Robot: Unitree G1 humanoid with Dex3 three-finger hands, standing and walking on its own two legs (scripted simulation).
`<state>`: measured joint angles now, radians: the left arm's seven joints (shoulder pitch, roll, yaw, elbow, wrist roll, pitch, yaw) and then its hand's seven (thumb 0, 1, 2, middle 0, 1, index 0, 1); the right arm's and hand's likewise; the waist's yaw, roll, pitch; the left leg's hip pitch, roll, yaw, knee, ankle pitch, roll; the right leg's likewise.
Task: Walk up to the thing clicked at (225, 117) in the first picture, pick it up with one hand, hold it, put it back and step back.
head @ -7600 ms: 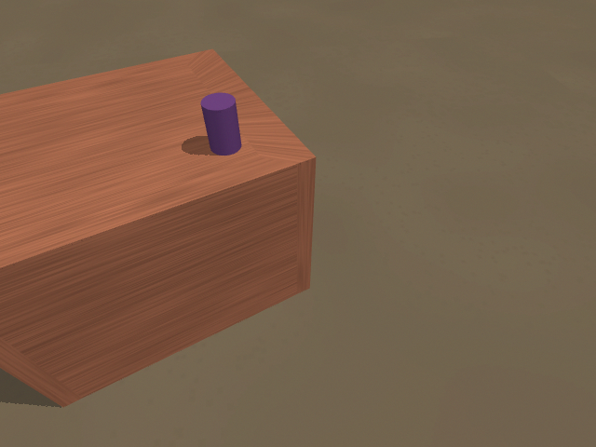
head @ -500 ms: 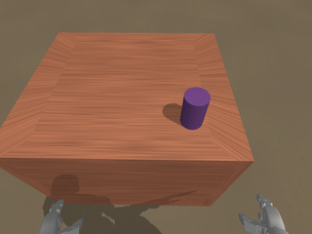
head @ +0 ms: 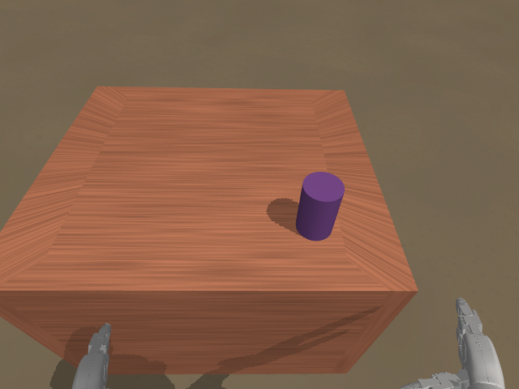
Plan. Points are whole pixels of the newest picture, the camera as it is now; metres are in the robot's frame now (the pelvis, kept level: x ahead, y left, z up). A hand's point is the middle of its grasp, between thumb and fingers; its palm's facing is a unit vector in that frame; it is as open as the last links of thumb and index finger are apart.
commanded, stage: rise first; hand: right
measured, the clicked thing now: (318, 207) +0.50 -0.13 -0.06
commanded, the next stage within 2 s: go down in 0.82 s
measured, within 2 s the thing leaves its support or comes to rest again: neither
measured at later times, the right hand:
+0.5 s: hand (445, 351) +0.18 -0.25 +0.01, palm faces +0.27 +0.90 -0.33, open 17.5 cm
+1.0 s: hand (456, 353) +0.16 -0.24 +0.04, palm faces +0.27 +0.90 -0.34, open 17.5 cm
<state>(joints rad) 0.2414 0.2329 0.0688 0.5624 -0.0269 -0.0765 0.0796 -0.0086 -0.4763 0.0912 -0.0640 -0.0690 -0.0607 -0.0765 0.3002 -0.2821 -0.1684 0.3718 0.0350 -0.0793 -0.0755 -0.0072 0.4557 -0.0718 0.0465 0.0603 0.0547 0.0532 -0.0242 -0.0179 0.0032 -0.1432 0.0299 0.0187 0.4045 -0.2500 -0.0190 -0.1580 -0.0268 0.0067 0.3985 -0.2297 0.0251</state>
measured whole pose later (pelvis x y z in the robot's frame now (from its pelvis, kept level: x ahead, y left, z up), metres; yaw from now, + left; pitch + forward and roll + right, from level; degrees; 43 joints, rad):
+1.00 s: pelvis -0.02 +0.00 +0.00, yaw +0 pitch -4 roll +0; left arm 0.23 0.22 0.12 0.65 0.00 -0.10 0.04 -0.01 -0.53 0.08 -0.06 -0.07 -0.06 -0.07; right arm 0.46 -0.26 -0.20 -0.02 0.03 -0.20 -0.03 -0.02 0.56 -0.05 0.05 0.06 0.06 0.06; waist -0.03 -0.03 0.04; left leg -0.11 0.03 0.02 0.40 -0.23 -0.02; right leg -0.13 -0.02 0.01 0.40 -0.21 0.02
